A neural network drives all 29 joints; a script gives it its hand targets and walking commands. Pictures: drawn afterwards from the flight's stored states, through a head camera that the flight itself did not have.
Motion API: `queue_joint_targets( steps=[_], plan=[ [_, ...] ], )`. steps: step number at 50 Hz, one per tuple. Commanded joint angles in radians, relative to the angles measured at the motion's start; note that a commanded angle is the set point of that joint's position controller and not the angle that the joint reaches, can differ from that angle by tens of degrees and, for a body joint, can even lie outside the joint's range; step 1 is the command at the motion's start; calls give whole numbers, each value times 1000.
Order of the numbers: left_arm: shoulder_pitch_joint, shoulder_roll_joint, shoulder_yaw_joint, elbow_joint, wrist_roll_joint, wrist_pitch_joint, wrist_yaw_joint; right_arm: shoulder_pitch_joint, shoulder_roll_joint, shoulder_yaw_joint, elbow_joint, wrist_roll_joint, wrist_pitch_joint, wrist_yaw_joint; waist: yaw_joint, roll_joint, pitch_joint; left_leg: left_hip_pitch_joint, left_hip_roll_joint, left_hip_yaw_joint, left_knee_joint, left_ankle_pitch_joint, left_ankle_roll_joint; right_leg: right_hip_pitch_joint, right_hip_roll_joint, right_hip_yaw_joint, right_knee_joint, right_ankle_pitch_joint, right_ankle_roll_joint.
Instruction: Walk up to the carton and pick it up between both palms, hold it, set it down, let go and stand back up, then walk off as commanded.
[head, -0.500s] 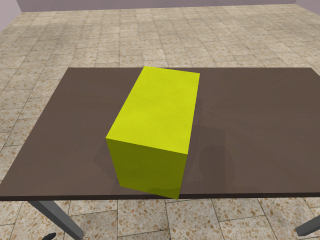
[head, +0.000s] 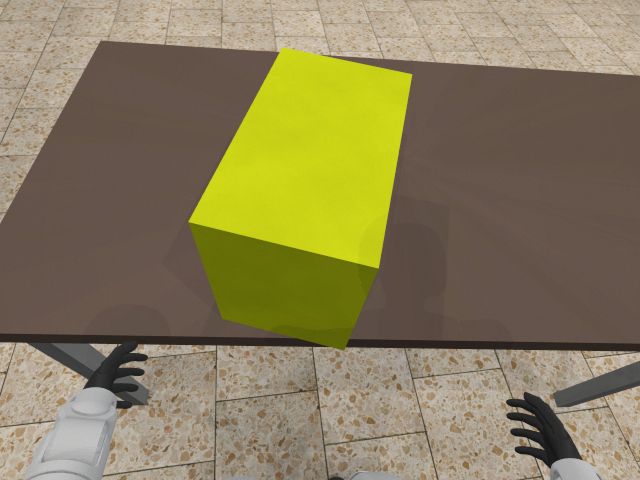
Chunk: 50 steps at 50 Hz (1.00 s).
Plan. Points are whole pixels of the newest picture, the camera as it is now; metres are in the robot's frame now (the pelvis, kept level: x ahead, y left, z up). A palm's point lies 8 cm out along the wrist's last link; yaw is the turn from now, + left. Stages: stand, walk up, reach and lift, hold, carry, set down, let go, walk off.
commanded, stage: reach and lift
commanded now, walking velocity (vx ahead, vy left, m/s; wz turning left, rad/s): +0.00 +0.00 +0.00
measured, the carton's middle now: (313, 200) +0.47 +0.01 +0.03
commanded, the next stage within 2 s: none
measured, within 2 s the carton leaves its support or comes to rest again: neither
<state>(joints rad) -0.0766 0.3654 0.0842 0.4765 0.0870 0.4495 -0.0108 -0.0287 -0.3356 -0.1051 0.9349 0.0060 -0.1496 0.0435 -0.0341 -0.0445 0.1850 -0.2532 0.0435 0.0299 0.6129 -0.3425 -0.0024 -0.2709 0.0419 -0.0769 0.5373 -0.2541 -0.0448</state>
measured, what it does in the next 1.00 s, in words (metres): stands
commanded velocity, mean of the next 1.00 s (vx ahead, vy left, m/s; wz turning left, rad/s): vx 0.00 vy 0.00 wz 0.00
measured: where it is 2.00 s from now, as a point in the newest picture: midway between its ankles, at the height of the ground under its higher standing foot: outside the picture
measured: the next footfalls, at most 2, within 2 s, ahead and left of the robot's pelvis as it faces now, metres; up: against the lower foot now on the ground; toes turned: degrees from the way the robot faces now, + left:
none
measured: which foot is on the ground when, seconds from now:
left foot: down 0.00-1.00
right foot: down 0.00-1.00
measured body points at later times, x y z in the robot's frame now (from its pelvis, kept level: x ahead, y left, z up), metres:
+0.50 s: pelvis -0.03 +0.03 +0.01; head -0.04 +0.01 +0.45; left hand +0.17 +0.31 -0.03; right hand +0.12 -0.21 -0.07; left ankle -0.01 +0.11 -0.73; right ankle +0.02 -0.09 -0.73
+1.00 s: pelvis -0.02 +0.00 +0.01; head -0.04 +0.03 +0.46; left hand +0.15 +0.32 +0.00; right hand +0.16 -0.16 +0.00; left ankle -0.01 +0.12 -0.73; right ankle +0.02 -0.09 -0.73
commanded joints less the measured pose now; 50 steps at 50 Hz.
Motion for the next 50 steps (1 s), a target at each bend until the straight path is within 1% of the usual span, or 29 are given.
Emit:
queue_joint_targets(
  steps=[1, 2, 4, 5, 7, 8, 10, 11, 13, 16, 19, 20, 22, 25, 26, 27, 28, 31, 32, 33, 35, 36, 37, 38, 41, 43, 44, 47, 50],
  plan=[
    [195, 193, 167, -93, 84, 3, -23, 168, -178, 45, -138, 54, -57, -89, 51, 23, -411, 19, -61, 20, -102, 383, -7, 526, -103, 81, -18, 925, 54],
    [178, 193, 162, -116, 81, -10, -18, 172, -165, 36, -171, 50, -67, -90, 40, 37, -367, 4, -71, 22, -126, 352, -9, 510, -110, 82, -46, 889, 59],
    [126, 164, 139, -114, 55, -22, -22, 165, -126, 47, -190, 41, -47, -86, 23, 26, -242, 51, -59, 29, -154, 244, -15, 379, -98, 77, -91, 641, 69],
    [112, 159, 120, -146, 49, -30, -17, 184, -96, 49, -234, 49, -44, -80, 22, 73, -208, 52, -60, 26, -174, 210, -19, 361, -97, 77, -111, 564, 63],
    [63, 154, 94, -139, 28, -35, -20, 172, -69, 55, -294, 37, -19, -77, 11, 73, -88, 45, -54, 32, -207, 124, -15, 267, -96, 87, -157, 372, 64],
    [26, 160, 84, -165, 19, -31, -18, 191, -43, 52, -315, 32, -3, -74, 10, 110, -56, 51, -45, 45, -215, 81, -17, 222, -95, 90, -171, 250, 58],
    [15, 127, 36, -186, -18, -24, -25, 193, -25, 47, -352, 30, 31, -67, -6, 110, 14, 88, -27, 49, -247, 73, -14, 174, -62, 55, -202, 127, 34],
    [12, 136, 43, -218, -20, -21, -24, 215, -14, 37, -356, 41, 51, -71, -26, 175, 20, 33, -7, 54, -274, 43, -17, 224, -43, 48, -185, 113, 25],
    [30, 113, 39, -237, -17, -15, -37, 243, -24, 37, -434, 42, 89, -77, -12, 217, 21, -111, 36, 53, -333, -48, 13, 366, -17, 40, -132, 134, 32],
    [66, 115, 60, -246, -31, -26, -57, 262, -37, 14, -553, 23, 139, -94, -14, 217, -26, -274, 73, 71, -393, -93, 40, 561, 24, 24, -70, 172, 53],
    [91, 117, 68, -243, -69, -56, -65, 237, -58, -33, -654, -6, 166, -116, -20, 128, -85, -348, 103, 71, -424, -137, 78, 681, 59, -1, -20, 205, 68],
    [116, 129, 65, -245, -88, -72, -69, 238, -45, -43, -679, -12, 175, -121, -8, 120, -129, -357, 93, 83, -429, -124, 71, 698, 55, 3, -6, 216, 68],
    [124, 143, 78, -218, -106, -107, -75, 218, -59, -41, -771, -29, 192, -127, -2, 30, -168, -442, 114, 72, -440, -212, 117, 785, 74, 5, 22, 184, 76],
    [144, 135, 64, -188, -120, -133, -85, 222, -5, -2, -855, -26, 220, -141, 41, -29, -144, -422, 103, 76, -443, -206, 118, 725, 61, 25, -21, 133, 79],
    [131, 132, 69, -162, -107, -148, -90, 236, 1, 29, -854, -19, 236, -141, 47, -4, -124, -419, 103, 79, -458, -219, 126, 718, 62, 23, -13, 125, 81],
    [140, 129, 63, -184, -133, -159, -92, 246, 35, 47, -910, -12, 247, -146, 49, -48, -135, -413, 105, 69, -441, -222, 132, 689, 53, 39, -35, 97, 76],
    [131, 143, 85, -185, -124, -172, -93, 267, 35, 63, -943, -7, 256, -151, 62, -31, -133, -420, 106, 76, -439, -221, 133, 701, 44, 50, -41, 88, 80],
    [132, 185, 99, -158, -114, -173, -111, 314, 103, 131, -977, 16, 312, -159, 112, -45, -81, -315, 55, 109, -402, -175, 114, 568, 0, 116, -136, -64, 74],
    [130, 187, 100, -167, -112, -162, -117, 335, 123, 150, -965, 43, 336, -167, 115, 4, -46, -262, 50, 103, -398, -182, 96, 511, -21, 131, -157, -117, 71],
    [147, 178, 93, -183, -124, -142, -114, 348, 133, 128, -968, 35, 348, -172, 92, 13, -25, -223, 37, 106, -398, -171, 76, 464, -33, 135, -187, -128, 62],
    [111, 220, 103, -204, -106, -138, -136, 362, 145, 164, -1019, 57, 386, -192, 114, 57, 27, -161, 19, 111, -374, -171, 60, 404, -60, 170, -232, -227, 54],
    [112, 237, 107, -253, -111, -122, -139, 376, 187, 196, -1029, 77, 406, -203, 90, 96, 46, -97, 6, 111, -351, -148, 49, 327, -85, 192, -267, -269, 43],
    [88, 234, 112, -278, -103, -112, -146, 396, 196, 193, -1048, 87, 422, -215, 100, 142, 71, -88, 3, 112, -367, -149, 41, 318, -90, 192, -287, -272, 43],
    [82, 240, 111, -304, -118, -97, -147, 383, 209, 187, -1054, 86, 429, -226, 71, 127, 64, -18, -11, 113, -327, -143, 30, 250, -117, 218, -329, -326, 27],
    [49, 297, 99, -454, -153, -109, -153, 420, 234, 173, -1138, 89, 458, -266, 44, 196, 88, 54, -17, 113, -313, -130, 12, 197, -119, 198, -332, -310, 22],
    [20, 336, 121, -494, -193, -136, -141, 422, 287, 159, -1135, 95, 450, -285, 48, 185, 21, 151, -36, 108, -273, -55, -16, 117, -160, 244, -378, -352, 21],
    [28, 349, 126, -530, -200, -144, -135, 432, 286, 156, -1152, 79, 442, -298, 47, 204, -2, 162, -31, 99, -265, -38, -20, 105, -157, 234, -362, -314, 18],
    [74, 376, 123, -535, -269, -186, -140, 444, 318, 174, -1162, 65, 429, -330, 44, 146, -70, 172, -15, 89, -260, -5, 0, 146, -145, 210, -327, -223, 23],
    [246, 357, 95, -599, -312, -225, -153, 585, 357, 232, -1239, 73, 393, -361, 42, 116, -107, 157, 12, 55, -268, 63, 24, 240, -130, 185, -270, 7, 37]
  ],
)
